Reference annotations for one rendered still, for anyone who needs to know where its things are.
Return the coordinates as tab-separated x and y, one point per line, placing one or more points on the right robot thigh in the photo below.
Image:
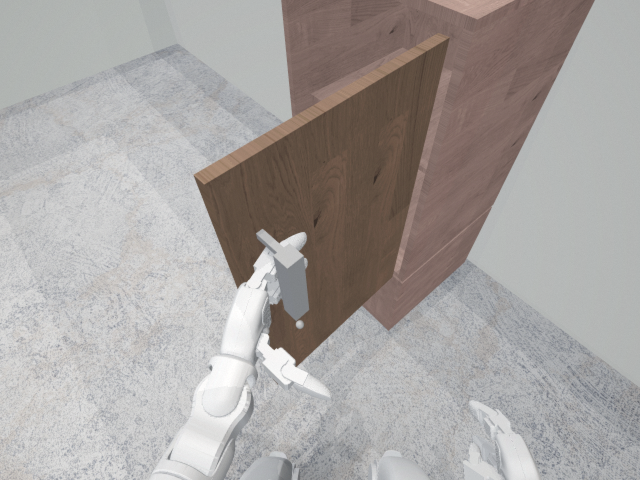
396	468

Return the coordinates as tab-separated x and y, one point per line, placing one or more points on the cupboard door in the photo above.
342	171

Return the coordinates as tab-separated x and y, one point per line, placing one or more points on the robot left forearm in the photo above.
204	447

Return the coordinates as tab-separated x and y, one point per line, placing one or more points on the left robot shin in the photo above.
278	454

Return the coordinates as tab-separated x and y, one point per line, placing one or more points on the handle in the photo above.
290	267

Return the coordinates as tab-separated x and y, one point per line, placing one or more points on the left robot hand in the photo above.
250	313

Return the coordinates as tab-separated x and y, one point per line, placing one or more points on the right robot hand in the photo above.
510	457

